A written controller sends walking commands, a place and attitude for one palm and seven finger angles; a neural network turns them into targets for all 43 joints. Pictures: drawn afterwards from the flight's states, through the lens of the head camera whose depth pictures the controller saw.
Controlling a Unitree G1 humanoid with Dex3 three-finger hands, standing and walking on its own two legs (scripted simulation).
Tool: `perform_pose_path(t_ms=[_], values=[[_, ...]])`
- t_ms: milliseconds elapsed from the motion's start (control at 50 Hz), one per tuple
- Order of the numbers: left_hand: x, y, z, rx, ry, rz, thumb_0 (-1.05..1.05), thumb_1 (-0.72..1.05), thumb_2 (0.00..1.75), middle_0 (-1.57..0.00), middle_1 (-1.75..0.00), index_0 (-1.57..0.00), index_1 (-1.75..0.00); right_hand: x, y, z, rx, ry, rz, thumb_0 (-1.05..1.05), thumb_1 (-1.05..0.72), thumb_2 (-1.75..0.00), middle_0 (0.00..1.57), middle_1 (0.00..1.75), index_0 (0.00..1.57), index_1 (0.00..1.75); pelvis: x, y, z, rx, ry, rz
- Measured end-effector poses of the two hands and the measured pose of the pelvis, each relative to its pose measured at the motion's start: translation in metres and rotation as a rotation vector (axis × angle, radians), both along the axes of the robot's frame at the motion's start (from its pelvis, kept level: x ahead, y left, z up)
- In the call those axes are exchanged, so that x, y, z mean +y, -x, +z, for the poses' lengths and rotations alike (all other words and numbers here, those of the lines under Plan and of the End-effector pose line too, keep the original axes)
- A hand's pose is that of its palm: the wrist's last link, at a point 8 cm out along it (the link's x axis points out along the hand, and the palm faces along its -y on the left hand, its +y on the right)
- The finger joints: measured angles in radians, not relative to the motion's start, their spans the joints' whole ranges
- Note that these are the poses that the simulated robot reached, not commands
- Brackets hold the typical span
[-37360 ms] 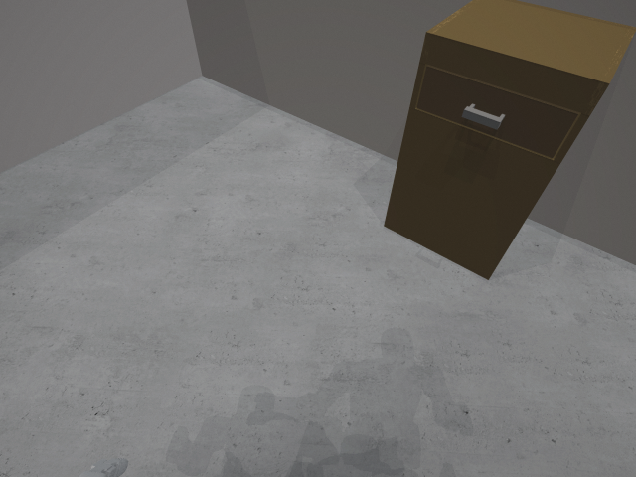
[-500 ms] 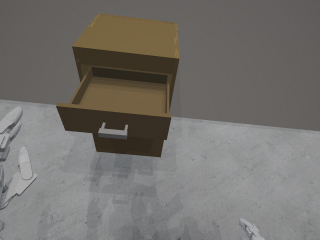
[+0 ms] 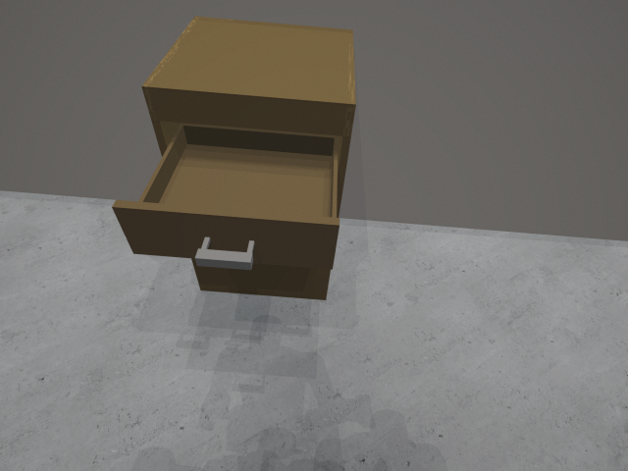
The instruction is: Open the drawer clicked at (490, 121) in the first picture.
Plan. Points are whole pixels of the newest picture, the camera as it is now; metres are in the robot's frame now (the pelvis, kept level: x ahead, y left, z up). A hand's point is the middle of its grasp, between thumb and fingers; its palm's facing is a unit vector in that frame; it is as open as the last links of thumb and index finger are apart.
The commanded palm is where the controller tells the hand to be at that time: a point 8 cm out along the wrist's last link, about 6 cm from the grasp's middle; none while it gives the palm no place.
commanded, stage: let the arm hang, fingers relaxed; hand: left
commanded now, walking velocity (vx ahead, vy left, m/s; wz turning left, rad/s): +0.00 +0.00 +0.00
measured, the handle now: (227, 251) +0.53 +0.18 -0.11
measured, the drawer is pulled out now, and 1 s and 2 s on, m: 0.29 0.29 0.29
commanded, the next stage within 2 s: look to check the result in 0.84 s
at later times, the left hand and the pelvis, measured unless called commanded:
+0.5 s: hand out of the picture -0.04 +0.17 -0.16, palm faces +0.01 -0.98 -0.20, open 7.4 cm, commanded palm none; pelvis +0.00 +0.00 +0.01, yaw +0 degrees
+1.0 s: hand out of the picture +0.00 +0.15 -0.17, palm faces +0.01 -0.98 -0.19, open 7.4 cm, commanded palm none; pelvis +0.01 -0.02 +0.01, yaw +0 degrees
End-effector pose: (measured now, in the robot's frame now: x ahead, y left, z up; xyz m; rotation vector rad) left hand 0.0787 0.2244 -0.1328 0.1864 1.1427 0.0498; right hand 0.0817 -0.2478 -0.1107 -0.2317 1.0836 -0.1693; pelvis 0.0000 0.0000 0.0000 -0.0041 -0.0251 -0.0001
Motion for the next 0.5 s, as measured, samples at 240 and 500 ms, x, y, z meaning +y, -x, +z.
perform_pose_path(t_ms=[240,500], values=[[0.011,0.145,-0.002,0.431,-0.032,0.139,0.0,0.95,0.9,-0.2,-0.3,-0.2,-0.3,0.023,0.099,-0.017,0.379,-0.06,-0.062,0.01,-0.91,-0.9,0.19,0.3,0.2,0.3,-0.001,-0.002,0.01,-0.005,0.004,0.011],[-0.003,0.122,0.0,0.368,-0.037,0.133,0.0,0.91,0.9,-0.2,-0.3,-0.2,-0.3,0.048,0.112,-0.031,0.395,-0.148,-0.093,0.0,-0.91,-0.9,0.2,0.3,0.2,0.3,-0.001,-0.003,0.01,-0.012,-0.007,0.006]])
